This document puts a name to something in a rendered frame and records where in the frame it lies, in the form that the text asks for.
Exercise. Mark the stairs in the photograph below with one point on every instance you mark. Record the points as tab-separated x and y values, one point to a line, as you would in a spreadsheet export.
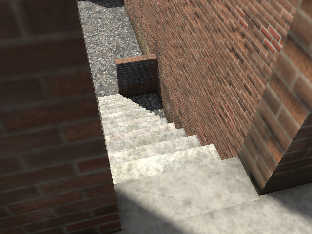
141	144

